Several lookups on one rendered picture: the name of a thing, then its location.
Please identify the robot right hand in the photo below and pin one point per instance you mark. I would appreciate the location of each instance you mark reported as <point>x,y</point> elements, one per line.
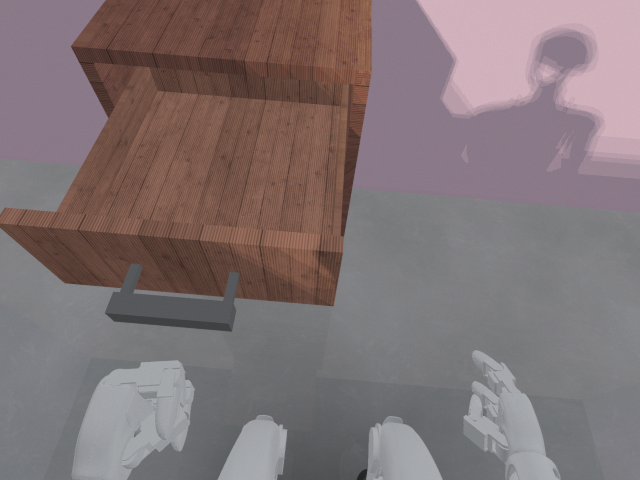
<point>512,425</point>

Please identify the robot right thigh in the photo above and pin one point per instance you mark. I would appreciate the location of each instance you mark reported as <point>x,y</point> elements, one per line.
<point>396,452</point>

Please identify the drawer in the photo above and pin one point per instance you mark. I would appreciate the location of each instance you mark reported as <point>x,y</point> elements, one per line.
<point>199,174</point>

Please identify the handle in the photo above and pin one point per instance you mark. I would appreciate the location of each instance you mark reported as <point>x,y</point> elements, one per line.
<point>129,307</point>

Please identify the robot thigh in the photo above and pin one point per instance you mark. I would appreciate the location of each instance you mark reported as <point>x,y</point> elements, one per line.
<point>258,453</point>
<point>396,452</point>

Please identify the right robot forearm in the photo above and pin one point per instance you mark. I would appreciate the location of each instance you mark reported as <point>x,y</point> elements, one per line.
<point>530,466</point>

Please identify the cabinet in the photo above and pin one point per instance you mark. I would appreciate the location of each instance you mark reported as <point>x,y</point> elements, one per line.
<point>315,40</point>

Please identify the robot left hand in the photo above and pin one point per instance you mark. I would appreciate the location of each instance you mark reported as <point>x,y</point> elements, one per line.
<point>123,401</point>

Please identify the robot left thigh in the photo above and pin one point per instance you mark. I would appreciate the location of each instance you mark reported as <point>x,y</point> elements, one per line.
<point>258,453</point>

